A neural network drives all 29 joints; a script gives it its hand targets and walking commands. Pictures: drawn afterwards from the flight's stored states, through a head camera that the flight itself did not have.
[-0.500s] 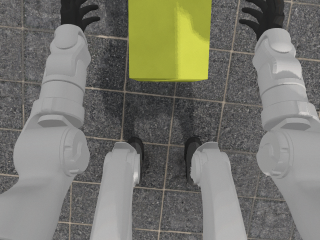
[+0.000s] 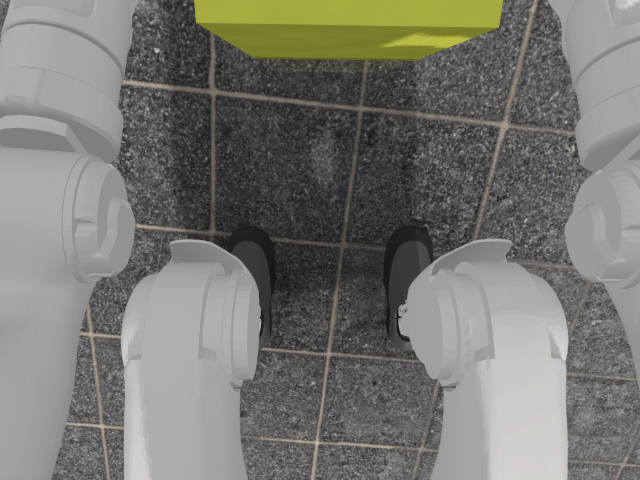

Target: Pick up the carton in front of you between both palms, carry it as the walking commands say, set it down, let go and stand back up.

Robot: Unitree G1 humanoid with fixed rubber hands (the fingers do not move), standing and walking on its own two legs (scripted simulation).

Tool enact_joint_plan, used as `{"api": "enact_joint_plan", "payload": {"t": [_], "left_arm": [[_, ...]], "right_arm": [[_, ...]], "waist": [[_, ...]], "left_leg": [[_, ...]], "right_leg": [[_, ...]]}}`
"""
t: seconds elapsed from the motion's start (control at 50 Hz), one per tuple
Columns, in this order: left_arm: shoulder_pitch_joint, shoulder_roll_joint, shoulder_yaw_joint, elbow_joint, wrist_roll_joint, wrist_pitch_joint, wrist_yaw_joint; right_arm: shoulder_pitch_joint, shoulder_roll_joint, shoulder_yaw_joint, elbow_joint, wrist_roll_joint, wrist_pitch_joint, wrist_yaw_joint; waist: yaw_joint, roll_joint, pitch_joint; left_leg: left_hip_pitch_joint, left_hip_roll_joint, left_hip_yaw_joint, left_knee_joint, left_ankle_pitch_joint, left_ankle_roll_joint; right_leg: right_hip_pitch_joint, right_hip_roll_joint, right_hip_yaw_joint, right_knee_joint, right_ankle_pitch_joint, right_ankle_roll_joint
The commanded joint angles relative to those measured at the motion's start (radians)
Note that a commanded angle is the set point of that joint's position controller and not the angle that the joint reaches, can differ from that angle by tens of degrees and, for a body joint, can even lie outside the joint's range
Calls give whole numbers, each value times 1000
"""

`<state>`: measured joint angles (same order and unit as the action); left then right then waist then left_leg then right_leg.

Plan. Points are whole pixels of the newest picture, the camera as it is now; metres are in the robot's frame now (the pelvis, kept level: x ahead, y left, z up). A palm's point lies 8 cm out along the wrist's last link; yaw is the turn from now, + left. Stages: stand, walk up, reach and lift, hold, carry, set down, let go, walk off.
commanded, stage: reach and lift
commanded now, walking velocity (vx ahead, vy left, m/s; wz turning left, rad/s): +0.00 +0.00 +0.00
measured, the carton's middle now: out of the picture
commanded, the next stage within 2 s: none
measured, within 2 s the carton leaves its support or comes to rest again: leaves its support in 0.92 s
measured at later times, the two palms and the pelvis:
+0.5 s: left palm out of the picture +0.58 +0.15 -0.18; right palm out of the picture +0.58 -0.16 -0.18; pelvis +0.00 +0.00 +0.00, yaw +0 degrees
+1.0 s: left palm out of the picture +0.57 +0.14 -0.13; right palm out of the picture +0.57 -0.16 -0.13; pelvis +0.00 +0.00 +0.01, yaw +0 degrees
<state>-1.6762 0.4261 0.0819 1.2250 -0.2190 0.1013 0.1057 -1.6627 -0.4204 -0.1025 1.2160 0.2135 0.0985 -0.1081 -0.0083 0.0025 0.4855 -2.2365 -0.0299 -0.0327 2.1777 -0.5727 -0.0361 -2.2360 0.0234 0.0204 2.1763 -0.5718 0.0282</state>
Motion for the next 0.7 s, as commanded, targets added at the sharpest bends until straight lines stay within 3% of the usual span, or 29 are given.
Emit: {"api": "enact_joint_plan", "payload": {"t": [0.0,0.12,0.28,0.44,0.5,0.58,0.62,0.68], "left_arm": [[-336,142,-13,-138,-20,-34,6],[-254,87,-29,-168,-44,-38,21],[-175,63,31,-106,17,-41,13],[-279,-54,-23,-134,-1,-37,-5],[-313,-134,-9,-144,32,-30,-15],[-454,-803,-81,-184,76,36,-194],[-431,-942,-75,-212,105,70,-261],[-417,-1021,-82,-259,101,102,-300]], "right_arm": [[-332,-158,6,-142,19,-34,-4],[-258,-135,30,-140,26,-41,5],[-206,-82,18,-93,2,-37,13],[-301,25,60,-119,1,-28,25],[-321,89,34,-123,-47,-21,33],[-467,766,116,-158,-87,40,216],[-426,911,98,-194,-114,76,288],[-404,991,100,-242,-117,109,334]], "waist": [[-11,25,-1401],[-22,15,-1467],[6,-18,-1282],[-1,-10,-1253],[-16,-4,-1221],[-24,7,-1095],[-27,7,-1039],[-34,7,-1040]], "left_leg": [[662,3,68,-102,355,-6],[730,-18,71,-70,482,-9],[552,-20,81,-96,360,-7],[581,-30,76,-116,293,-3],[604,-44,79,-121,276,-8],[563,-82,85,-102,236,13],[537,-86,97,-94,210,21],[531,-87,99,-93,218,31]], "right_leg": [[644,2,-54,-117,369,8],[687,7,-62,-79,480,6],[626,14,-45,-105,392,13],[638,25,-42,-128,326,5],[664,35,-51,-133,300,3],[583,69,-66,-111,254,-13],[543,76,-84,-106,222,-18],[519,76,-93,-102,219,-25]]}}
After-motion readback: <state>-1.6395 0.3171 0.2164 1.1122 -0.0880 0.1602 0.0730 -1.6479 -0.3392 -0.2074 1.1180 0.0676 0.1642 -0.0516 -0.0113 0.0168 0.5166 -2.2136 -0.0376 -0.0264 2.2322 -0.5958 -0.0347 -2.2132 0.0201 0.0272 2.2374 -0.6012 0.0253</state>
